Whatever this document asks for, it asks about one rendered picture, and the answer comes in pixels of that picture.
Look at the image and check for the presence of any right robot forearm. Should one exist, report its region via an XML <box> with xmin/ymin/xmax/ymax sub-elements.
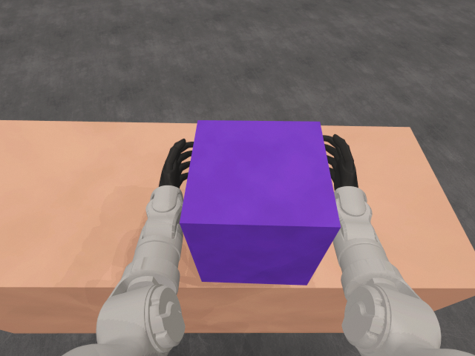
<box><xmin>333</xmin><ymin>186</ymin><xmax>441</xmax><ymax>345</ymax></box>

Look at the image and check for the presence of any robot left upper arm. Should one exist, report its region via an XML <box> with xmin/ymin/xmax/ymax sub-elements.
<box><xmin>62</xmin><ymin>284</ymin><xmax>185</xmax><ymax>356</ymax></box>

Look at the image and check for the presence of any pedestal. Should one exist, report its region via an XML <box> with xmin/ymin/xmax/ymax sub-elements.
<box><xmin>0</xmin><ymin>120</ymin><xmax>475</xmax><ymax>334</ymax></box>

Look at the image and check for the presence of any robot right upper arm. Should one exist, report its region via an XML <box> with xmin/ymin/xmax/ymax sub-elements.
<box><xmin>342</xmin><ymin>284</ymin><xmax>475</xmax><ymax>356</ymax></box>

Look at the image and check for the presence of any carton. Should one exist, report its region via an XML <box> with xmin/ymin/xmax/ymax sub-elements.
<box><xmin>180</xmin><ymin>120</ymin><xmax>341</xmax><ymax>286</ymax></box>

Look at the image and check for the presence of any left robot forearm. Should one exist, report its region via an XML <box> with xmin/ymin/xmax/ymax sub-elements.
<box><xmin>96</xmin><ymin>185</ymin><xmax>183</xmax><ymax>343</ymax></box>

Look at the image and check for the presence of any robot right hand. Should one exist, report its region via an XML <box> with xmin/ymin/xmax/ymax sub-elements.
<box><xmin>323</xmin><ymin>134</ymin><xmax>358</xmax><ymax>190</ymax></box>

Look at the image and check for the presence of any robot left hand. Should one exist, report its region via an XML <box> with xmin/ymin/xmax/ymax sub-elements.
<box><xmin>159</xmin><ymin>139</ymin><xmax>194</xmax><ymax>188</ymax></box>

